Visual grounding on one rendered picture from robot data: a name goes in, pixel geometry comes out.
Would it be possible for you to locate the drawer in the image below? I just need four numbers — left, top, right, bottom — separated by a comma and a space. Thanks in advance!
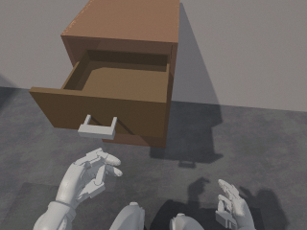
29, 48, 170, 138

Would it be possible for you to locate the handle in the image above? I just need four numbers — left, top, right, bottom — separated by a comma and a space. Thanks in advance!
78, 114, 118, 140

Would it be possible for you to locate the robot right hand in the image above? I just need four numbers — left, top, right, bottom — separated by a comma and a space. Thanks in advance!
215, 179, 255, 230

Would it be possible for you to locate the robot right thigh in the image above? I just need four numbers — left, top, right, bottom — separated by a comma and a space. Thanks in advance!
169, 216, 204, 230

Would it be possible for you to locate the left robot shin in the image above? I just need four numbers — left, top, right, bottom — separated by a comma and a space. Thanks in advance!
130, 202, 139, 206

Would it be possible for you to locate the left robot forearm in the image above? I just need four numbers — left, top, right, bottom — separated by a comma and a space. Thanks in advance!
33, 200, 77, 230

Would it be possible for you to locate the cabinet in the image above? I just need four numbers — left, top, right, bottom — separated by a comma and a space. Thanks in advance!
60, 0, 180, 149

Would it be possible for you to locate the robot left hand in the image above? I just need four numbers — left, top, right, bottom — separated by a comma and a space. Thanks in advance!
56, 148, 123, 209

